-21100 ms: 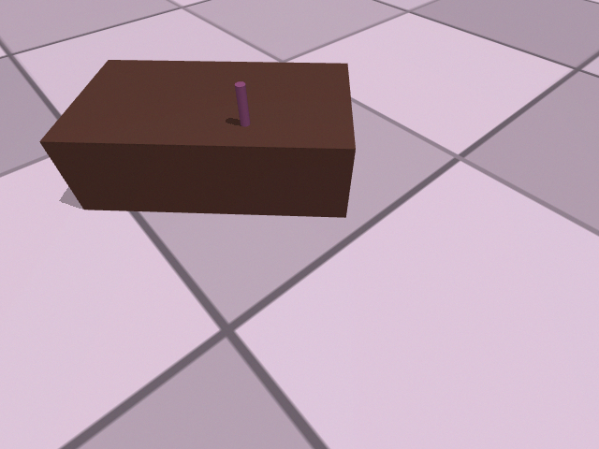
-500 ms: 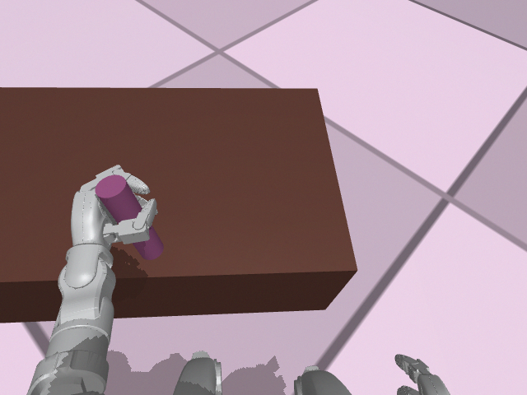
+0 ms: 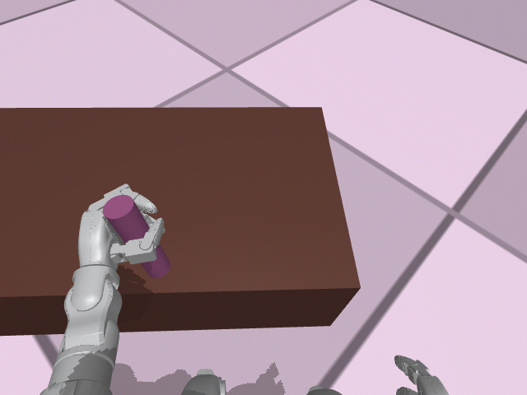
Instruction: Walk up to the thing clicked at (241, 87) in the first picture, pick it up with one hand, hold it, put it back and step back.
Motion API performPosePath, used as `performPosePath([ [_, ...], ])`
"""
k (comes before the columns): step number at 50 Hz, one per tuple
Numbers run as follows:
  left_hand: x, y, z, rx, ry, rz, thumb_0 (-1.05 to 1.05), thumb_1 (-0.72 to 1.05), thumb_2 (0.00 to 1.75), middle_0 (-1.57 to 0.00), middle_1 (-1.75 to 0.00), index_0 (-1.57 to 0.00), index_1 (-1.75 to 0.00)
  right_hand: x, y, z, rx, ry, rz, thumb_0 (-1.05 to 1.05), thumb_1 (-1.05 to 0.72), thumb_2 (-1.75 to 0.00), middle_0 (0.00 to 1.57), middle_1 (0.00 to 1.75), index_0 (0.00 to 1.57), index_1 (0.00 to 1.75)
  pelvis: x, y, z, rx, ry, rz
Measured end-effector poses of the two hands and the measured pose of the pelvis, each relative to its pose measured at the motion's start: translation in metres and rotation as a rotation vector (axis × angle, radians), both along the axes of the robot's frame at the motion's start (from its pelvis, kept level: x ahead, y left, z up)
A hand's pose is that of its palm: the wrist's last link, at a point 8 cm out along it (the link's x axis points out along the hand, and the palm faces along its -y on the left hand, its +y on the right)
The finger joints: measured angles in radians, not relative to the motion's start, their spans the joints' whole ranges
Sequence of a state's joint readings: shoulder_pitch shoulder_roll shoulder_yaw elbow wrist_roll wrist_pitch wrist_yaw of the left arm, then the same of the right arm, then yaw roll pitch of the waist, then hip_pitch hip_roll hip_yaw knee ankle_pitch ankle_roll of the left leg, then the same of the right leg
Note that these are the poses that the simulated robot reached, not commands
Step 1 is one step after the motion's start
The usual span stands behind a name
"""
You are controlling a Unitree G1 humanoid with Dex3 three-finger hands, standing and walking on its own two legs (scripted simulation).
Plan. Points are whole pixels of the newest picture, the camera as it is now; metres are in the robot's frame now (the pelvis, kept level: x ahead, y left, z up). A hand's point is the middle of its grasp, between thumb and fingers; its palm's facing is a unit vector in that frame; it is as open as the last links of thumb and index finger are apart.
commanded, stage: lift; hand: left
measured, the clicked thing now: (141, 241) +0.35 +0.19 +0.01
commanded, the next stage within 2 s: hold in 0.08 s
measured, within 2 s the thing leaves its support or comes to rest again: neither
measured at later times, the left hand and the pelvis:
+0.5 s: hand (142, 230) +0.35 +0.17 +0.06, palm faces +0.09 -1.00 -0.01, open 5.6 cm; pelvis +0.01 +0.00 +0.01, yaw +0 degrees
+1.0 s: hand (138, 237) +0.33 +0.18 +0.07, palm faces +0.09 -1.00 +0.00, open 5.6 cm; pelvis +0.00 +0.00 +0.02, yaw +0 degrees
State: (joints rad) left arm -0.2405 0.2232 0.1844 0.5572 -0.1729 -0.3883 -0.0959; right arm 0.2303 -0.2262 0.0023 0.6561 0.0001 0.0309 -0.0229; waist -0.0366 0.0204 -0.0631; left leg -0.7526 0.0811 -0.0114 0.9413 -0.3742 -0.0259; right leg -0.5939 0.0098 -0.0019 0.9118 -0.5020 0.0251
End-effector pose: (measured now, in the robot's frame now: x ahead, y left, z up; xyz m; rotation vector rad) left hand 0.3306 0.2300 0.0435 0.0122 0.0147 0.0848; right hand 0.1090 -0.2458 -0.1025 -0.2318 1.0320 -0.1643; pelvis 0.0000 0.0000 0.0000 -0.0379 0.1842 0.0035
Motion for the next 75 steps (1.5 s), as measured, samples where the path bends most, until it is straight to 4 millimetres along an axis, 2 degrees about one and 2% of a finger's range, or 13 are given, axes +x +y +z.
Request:
performPosePath([
  [19, -0.007, -0.004, 0.01, 0.003, 0.001, -0.007, 0.01, 0.08, 1.2, -1.02, -1.21, -1.02, -1.19, 0.013, -0.002, 0.011, 0.008, -0.034, 0.007, 0.01, -0.9, -0.9, 0.2, 0.3, 0.2, 0.3, 0.005, -0.002, 0.008, 0.007, -0.032, 0.0],
  [39, -0.021, -0.006, 0.022, -0.006, -0.017, 0.007, 0.01, 0.08, 1.2, -1.02, -1.21, -1.02, -1.19, 0.013, 0.001, 0.019, 0.017, -0.068, 0.01, 0.01, -0.91, -0.9, 0.2, 0.3, 0.2, 0.3, 0.002, -0.001, 0.014, 0.011, -0.068, 0.002],
  [57, -0.029, -0.004, 0.023, 0.003, -0.016, -0.004, 0.01, 0.08, 1.2, -1.01, -1.22, -1.02, -1.19, 0.008, 0.003, 0.022, 0.017, -0.08, 0.019, 0.01, -0.91, -0.9, 0.2, 0.3, 0.2, 0.3, -0.005, 0.0, 0.016, 0.011, -0.083, 0.004],
  [75, -0.027, -0.007, 0.026, -0.006, -0.021, -0.004, 0.01, 0.08, 1.2, -1.01, -1.22, -1.01, -1.2, 0.004, 0.002, 0.02, 0.022, -0.071, 0.012, 0.01, -0.91, -0.9, 0.2, 0.3, 0.2, 0.3, -0.005, -0.001, 0.017, 0.015, -0.086, 0.005],
])
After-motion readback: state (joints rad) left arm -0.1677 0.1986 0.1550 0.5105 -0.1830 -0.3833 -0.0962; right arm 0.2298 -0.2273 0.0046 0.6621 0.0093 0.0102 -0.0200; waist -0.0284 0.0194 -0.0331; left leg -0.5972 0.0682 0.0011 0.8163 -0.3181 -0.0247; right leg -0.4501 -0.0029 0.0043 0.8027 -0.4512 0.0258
